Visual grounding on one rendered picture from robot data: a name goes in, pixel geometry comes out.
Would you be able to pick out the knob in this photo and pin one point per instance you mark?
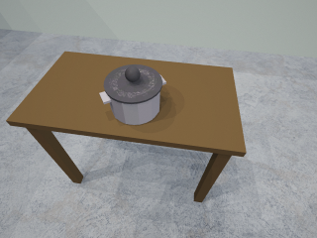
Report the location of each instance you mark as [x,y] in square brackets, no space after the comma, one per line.
[132,74]

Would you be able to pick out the table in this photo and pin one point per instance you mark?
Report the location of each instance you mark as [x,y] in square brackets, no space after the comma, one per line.
[198,111]

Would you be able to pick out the pot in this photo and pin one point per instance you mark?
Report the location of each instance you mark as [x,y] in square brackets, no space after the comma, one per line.
[133,114]

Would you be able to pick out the lid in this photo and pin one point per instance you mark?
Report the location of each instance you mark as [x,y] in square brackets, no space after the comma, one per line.
[124,91]

